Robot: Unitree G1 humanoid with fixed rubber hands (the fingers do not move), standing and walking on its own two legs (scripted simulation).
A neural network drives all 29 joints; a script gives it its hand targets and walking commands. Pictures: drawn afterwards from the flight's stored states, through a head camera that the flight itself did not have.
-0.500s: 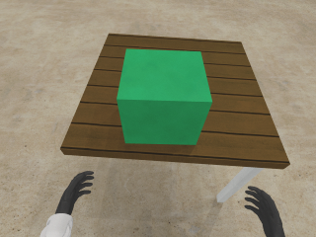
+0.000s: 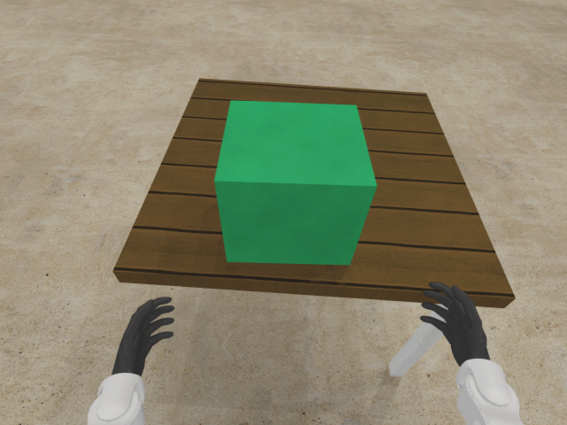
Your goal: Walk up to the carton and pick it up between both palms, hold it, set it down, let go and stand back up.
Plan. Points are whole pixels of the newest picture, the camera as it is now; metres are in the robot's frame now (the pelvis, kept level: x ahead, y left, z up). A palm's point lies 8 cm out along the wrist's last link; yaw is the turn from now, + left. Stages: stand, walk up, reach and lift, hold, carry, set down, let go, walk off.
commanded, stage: reach and lift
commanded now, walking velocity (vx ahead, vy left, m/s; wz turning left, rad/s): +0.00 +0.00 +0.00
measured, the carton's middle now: (291, 184) +0.56 +0.01 -0.02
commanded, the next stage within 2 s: none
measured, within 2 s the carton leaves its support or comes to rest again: neither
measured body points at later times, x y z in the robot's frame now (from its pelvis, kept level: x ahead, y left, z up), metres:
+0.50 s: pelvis +0.01 +0.00 +0.00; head +0.02 +0.01 +0.45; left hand +0.32 +0.23 +0.02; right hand +0.33 -0.22 +0.05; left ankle +0.00 +0.13 -0.74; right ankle +0.02 -0.14 -0.74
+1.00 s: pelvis +0.01 +0.00 +0.00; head +0.03 +0.01 +0.45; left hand +0.40 +0.23 +0.07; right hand +0.40 -0.20 +0.09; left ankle +0.00 +0.13 -0.74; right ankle +0.02 -0.14 -0.74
